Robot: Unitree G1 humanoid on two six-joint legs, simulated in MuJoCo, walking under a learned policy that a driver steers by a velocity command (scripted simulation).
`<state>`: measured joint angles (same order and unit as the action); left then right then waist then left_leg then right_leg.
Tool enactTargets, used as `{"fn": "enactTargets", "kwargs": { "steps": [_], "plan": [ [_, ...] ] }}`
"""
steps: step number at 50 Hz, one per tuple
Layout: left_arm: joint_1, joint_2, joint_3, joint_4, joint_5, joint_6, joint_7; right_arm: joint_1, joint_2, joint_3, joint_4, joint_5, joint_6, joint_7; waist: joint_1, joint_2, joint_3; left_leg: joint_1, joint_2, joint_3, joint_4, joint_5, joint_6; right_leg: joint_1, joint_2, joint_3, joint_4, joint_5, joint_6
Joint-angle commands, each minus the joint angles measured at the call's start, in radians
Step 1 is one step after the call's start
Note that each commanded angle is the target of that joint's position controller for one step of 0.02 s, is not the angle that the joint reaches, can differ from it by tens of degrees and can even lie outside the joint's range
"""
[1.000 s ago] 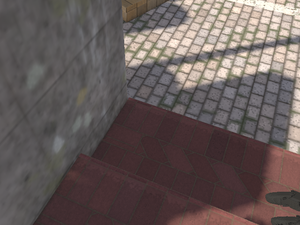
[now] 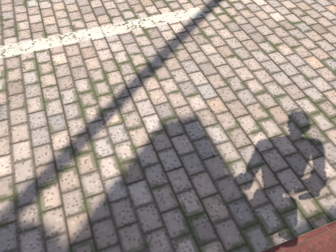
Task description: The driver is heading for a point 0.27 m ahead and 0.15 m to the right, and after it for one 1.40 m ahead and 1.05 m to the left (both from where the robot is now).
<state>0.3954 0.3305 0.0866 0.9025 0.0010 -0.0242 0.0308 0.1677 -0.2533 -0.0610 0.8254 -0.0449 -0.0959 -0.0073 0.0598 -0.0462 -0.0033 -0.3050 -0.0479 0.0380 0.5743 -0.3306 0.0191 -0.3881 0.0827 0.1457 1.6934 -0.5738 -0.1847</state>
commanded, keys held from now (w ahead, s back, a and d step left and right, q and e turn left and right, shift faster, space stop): w+e+shift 0.12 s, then w+q+shift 0.88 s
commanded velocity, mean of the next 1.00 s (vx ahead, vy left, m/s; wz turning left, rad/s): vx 1.00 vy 0.00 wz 0.30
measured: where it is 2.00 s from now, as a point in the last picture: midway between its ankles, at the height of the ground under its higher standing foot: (107, 71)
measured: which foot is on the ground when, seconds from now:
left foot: down 0.00-0.26, up 0.28-0.66, down 0.68-1.00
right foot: up 0.00-0.24, down 0.26-0.68, up 0.70-1.00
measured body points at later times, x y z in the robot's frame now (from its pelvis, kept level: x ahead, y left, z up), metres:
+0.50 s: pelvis +0.44 +0.00 -0.02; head +0.46 +0.01 +0.43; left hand +0.49 +0.26 -0.16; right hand +0.46 -0.27 -0.14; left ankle +0.57 +0.16 -0.71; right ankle +0.31 -0.05 -0.72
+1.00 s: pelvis +0.96 +0.05 -0.16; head +1.00 +0.06 +0.29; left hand +1.18 +0.31 -0.20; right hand +0.97 -0.22 -0.30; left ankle +0.73 +0.06 -0.86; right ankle +1.20 -0.03 -0.86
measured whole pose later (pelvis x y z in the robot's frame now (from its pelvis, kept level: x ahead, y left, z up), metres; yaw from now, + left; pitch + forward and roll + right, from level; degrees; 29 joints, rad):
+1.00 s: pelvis +0.96 +0.05 -0.16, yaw +20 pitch +1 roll +0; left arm -0.11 0.21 -0.03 0.67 0.02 -0.10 -0.01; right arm 0.46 -0.25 -0.08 0.97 0.01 -0.07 0.02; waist -0.13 0.01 0.07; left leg 0.12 -0.18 -0.22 0.47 -0.45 0.17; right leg -0.61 -0.05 0.06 0.57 -0.02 0.01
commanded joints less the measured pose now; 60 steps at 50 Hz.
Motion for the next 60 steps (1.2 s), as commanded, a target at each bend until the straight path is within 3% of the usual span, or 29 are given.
{"fn": "enactTargets", "kwargs": {
  "steps": [1,2,4,8,10,12,13,14,15,17,20,22,27,30,33,34,35,37,38,39,43,48,50,51,52,53,55,56,60],
  "plan": [
    [-0.228,0.067,0.0,-0.158,0.062,-0.007,-0.015,0.238,-0.007,-0.004,0.025,0.007,-0.017,-0.003,-0.15,0.114,-0.042,0.49,0.454,-0.573,-0.217,-0.174,0.096,-0.75,-0.137,-0.04,0.086,0.246,0.02],
    [-0.314,0.005,-0.016,-0.203,0.065,-0.004,-0.048,0.276,-0.015,0.008,0.08,0.003,-0.039,-0.009,-0.114,0.079,0.106,0.313,0.434,-0.485,-0.205,0.206,0.088,-0.739,-0.157,-0.035,-0.045,0.28,0.049],
    [-0.331,-0.056,-0.043,-0.237,0.035,0.012,-0.093,0.238,0.0,0.015,0.118,0.015,-0.045,-0.014,-0.028,0.108,0.182,0.026,0.329,-0.22,-0.291,0.404,0.023,-0.479,-0.196,-0.04,-0.36,0.375,0.072],
    [-0.384,-0.045,-0.054,-0.254,0.015,0.02,-0.103,0.217,-0.035,0.011,0.114,0.047,-0.063,-0.015,0.016,0.14,0.203,-0.13,0.238,0.024,-0.403,0.722,-0.025,-0.126,-0.119,-0.199,-0.75,0.571,0.046],
    [-0.34,-0.044,-0.056,-0.201,0.016,0.011,-0.111,0.314,-0.071,0.009,0.159,0.033,-0.037,-0.007,0.008,0.134,0.119,-0.092,0.218,0.084,-0.361,1.034,-0.016,0.159,-0.008,-0.302,-0.801,0.543,0.006],
    [-0.059,0.046,-0.023,-0.089,0.031,0.013,-0.089,0.236,-0.159,-0.001,0.139,0.038,-0.025,-0.016,0.179,0.153,-0.016,-0.104,0.267,0.078,-0.03,1.34,-0.006,0.468,-0.009,-0.208,-0.787,0.472,-0.073],
    [0.133,0.135,0.012,-0.009,0.042,0.012,-0.062,0.149,-0.217,-0.013,0.104,0.054,-0.02,-0.015,0.299,0.098,-0.092,-0.17,0.23,0.065,0.307,1.164,0.005,0.664,-0.046,-0.146,-0.911,0.409,-0.116],
    [0.122,0.19,0.02,0.002,0.054,-0.002,-0.045,0.145,-0.16,-0.012,0.097,0.05,-0.01,-0.012,0.266,-0.095,-0.145,-0.249,0.074,0.084,0.806,0.154,0.04,0.742,-0.212,0.023,-1.095,0.314,-0.173],
    [0.006,0.108,-0.021,-0.072,0.076,-0.038,-0.061,0.417,-0.039,0.019,0.105,0.068,-0.014,-0.016,0.076,-0.2,-0.308,-0.473,0.096,-0.119,0.979,-0.262,0.075,0.965,-0.445,0.296,-1.005,0.64,-0.192],
    [-0.047,0.045,-0.017,-0.04,0.053,-0.052,-0.045,0.284,-0.109,-0.001,0.079,0.061,0.001,-0.01,0.056,0.034,-0.083,-0.514,0.142,-0.144,0.775,-0.03,0.087,0.613,-0.406,0.292,-1.264,0.488,-0.142],
    [-0.138,0.031,-0.013,-0.024,0.042,-0.088,-0.039,0.301,-0.028,0.002,0.091,0.012,0.072,0.014,-0.058,0.065,0.113,-0.365,0.19,-0.13,0.552,-0.059,0.048,0.256,-0.362,0.058,-1.323,0.491,-0.069],
    [-0.19,0.012,-0.011,0.003,0.04,-0.13,-0.039,0.201,0.001,-0.011,0.042,0.011,0.081,0.039,-0.098,0.062,0.166,-0.307,0.192,-0.128,0.279,0.288,0.055,0.107,-0.264,-0.106,-1.33,0.285,0.021],
    [-0.199,-0.006,-0.022,0.053,0.006,-0.172,-0.022,0.139,0.002,-0.006,0.039,0.036,0.063,0.099,-0.142,0.02,0.096,0.066,0.116,0.053,0.08,0.955,0.105,-0.048,-0.215,-0.326,-1.27,0.228,0.079],
    [-0.106,0.05,-0.019,0.081,0.027,-0.144,0.003,0.059,-0.064,-0.017,0.039,-0.008,0.069,0.075,-0.112,0.037,0.181,-0.036,0.077,0.124,-0.034,0.793,0.115,0.211,-0.25,-0.381,-1.099,0.591,0.105],
    [-0.164,0.093,-0.01,0.074,0.02,-0.098,0.018,0.51,-0.156,-0.065,0.185,-0.009,0.086,0.062,-0.323,0.045,-0.032,0.357,0.03,0.113,-0.051,0.571,0.204,0.26,-0.263,-0.367,-0.415,1.142,0.074],
    [-0.305,0.057,-0.005,0.074,-0.002,-0.085,0.009,0.681,-0.17,-0.071,0.226,0.01,0.087,0.064,-0.475,0.119,-0.025,0.461,0.099,0.014,-0.202,0.643,0.311,0.121,-0.123,-0.389,0.165,0.693,0.082],
    [-0.309,-0.056,-0.041,-0.035,0.041,-0.1,-0.012,0.616,-0.257,-0.077,0.245,0.009,0.085,0.063,-0.297,0.391,0.084,0.639,0.122,-0.067,0.109,1.017,0.264,-0.392,-0.027,-0.307,0.275,-0.04,0.085],
    [-0.288,-0.014,-0.06,-0.128,0.053,-0.132,-0.024,0.526,-0.182,-0.046,0.193,0.017,0.064,0.043,-0.196,0.105,-0.079,0.775,0.232,-0.473,-0.067,0.591,0.31,-0.618,-0.128,-0.089,-0.058,0.162,0.083],
    [-0.276,-0.003,-0.065,-0.143,0.051,-0.139,-0.03,0.373,-0.249,-0.07,0.146,0.001,0.069,0.005,-0.125,0.143,-0.068,0.629,0.364,-0.758,-0.247,0.182,0.404,-0.643,-0.144,-0.062,-0.179,0.172,0.151],
    [-0.317,0.057,-0.051,-0.125,0.063,-0.113,-0.03,0.284,-0.226,-0.056,0.111,0.003,0.062,-0.01,-0.084,0.013,0.038,0.422,0.365,-0.785,-0.294,0.138,0.415,-0.575,-0.178,-0.057,-0.261,0.148,0.208],
    [-0.518,0.012,-0.078,-0.228,0.051,-0.067,-0.048,0.239,-0.169,-0.03,0.087,0.03,0.012,-0.007,-0.066,-0.015,0.185,-0.083,0.179,-0.506,-0.397,0.415,0.338,-0.197,-0.194,-0.117,-0.778,0.354,0.279],
    [-0.423,-0.008,-0.08,-0.256,0.013,-0.072,-0.033,0.252,-0.205,-0.058,0.078,0.062,0.006,0.031,-0.085,0.03,0.026,0.069,0.047,-0.375,-0.237,0.958,0.186,0.159,-0.052,-0.188,-1.093,0.627,0.186],
    [-0.106,0.083,-0.036,-0.189,0.013,-0.083,-0.011,0.178,-0.26,-0.073,0.061,0.056,0.004,0.031,0.105,0.067,-0.136,0.051,0.013,-0.379,0.176,0.976,0.132,0.499,-0.056,-0.138,-1.147,0.575,0.167],
    [0.129,0.153,-0.005,-0.134,0.027,-0.078,0.007,0.1,-0.202,-0.059,0.027,0.04,-0.005,0.032,0.223,0.046,-0.257,-0.074,-0.03,-0.338,0.467,0.752,0.115,0.731,-0.169,-0.058,-1.097,0.427,0.158],
    [0.233,0.197,0.007,-0.105,0.057,-0.071,0.013,0.079,-0.039,-0.02,-0.023,0.032,-0.004,0.024,0.206,-0.172,-0.313,-0.26,-0.113,-0.245,0.849,-0.178,0.121,0.831,-0.435,0.25,-1.167,0.239,0.136],
    [0.058,0.21,0.015,-0.133,0.064,-0.069,-0.005,0.216,-0.066,-0.012,-0.099,0.078,0.004,0.017,0.018,-0.331,-0.332,-0.417,-0.076,-0.195,0.91,-0.132,0.133,0.787,-0.54,0.722,-1.398,0.061,0.081],
    [-0.145,0.012,-0.015,-0.166,0.049,-0.07,-0.021,0.151,-0.105,-0.011,-0.048,0.029,0.049,0.017,-0.013,-0.059,-0.042,-0.44,0.049,-0.133,0.854,0.039,0.122,0.472,-0.445,0.441,-1.434,-0.065,0.047],
    [-0.138,-0.013,-0.022,-0.144,0.053,-0.072,-0.023,0.115,-0.089,-0.011,-0.06,0.02,0.063,0.031,-0.026,-0.005,0.005,-0.435,0.075,-0.126,0.838,0.046,0.114,0.394,-0.411,0.32,-1.447,0.054,0.062],
    [-0.028,-0.044,-0.031,-0.036,0.014,-0.105,-0.032,-0.031,-0.027,0.018,-0.177,0.014,0.099,0.073,-0.063,-0.035,0.048,-0.483,0.158,-0.099,0.768,0.097,0.1,0.314,-0.351,-0.038,-1.503,0.447,0.125]
  ]
}}
Velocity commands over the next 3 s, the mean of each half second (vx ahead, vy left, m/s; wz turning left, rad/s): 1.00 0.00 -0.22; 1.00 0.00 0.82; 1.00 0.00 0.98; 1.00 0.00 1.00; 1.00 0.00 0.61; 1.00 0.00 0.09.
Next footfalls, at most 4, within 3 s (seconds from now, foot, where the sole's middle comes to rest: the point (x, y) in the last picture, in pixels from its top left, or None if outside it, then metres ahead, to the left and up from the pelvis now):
0.26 right None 0.35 -0.07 -0.76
0.68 left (170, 204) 0.77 0.06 -0.91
1.02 right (188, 129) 1.24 -0.01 -0.91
1.46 left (128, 96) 1.49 0.37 -0.91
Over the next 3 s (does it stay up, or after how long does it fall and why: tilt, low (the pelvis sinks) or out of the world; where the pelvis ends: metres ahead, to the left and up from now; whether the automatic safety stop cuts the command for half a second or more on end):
stays up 1.73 1.51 -0.13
